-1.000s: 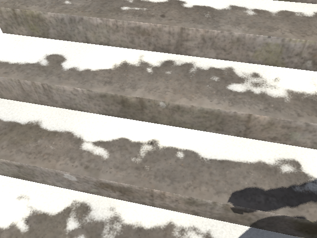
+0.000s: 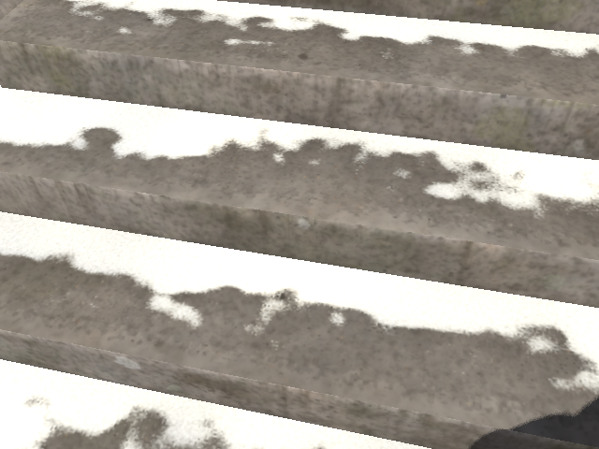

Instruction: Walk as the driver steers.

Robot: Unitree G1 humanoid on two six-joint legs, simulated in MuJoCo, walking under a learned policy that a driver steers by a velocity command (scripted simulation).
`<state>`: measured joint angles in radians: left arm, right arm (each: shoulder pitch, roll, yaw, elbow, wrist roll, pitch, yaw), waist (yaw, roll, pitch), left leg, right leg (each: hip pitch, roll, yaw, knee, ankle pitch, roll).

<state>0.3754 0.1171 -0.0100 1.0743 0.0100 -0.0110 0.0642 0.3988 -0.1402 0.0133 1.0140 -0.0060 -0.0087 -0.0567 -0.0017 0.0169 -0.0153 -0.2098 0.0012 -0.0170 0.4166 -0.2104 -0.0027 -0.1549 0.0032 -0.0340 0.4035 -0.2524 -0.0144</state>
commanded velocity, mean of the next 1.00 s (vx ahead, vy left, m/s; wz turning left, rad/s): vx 0.26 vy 0.00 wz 0.00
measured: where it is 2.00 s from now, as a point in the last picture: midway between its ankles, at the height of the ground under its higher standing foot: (323, 225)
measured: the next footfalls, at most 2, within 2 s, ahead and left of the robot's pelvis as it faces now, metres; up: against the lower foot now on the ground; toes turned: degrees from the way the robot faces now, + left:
right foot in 0.88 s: +0.39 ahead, -0.09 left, +0.14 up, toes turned -5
left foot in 1.40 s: +0.69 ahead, +0.08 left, +0.28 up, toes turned +5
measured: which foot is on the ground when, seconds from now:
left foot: down 0.00-0.90, up 0.92-1.00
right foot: down 0.00-0.54, up 0.56-0.86, down 0.88-1.00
